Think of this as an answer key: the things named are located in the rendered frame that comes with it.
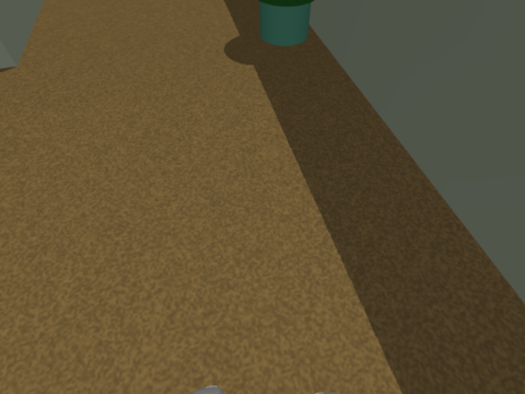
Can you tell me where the potted plant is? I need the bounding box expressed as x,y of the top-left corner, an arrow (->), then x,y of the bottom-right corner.
259,0 -> 314,46

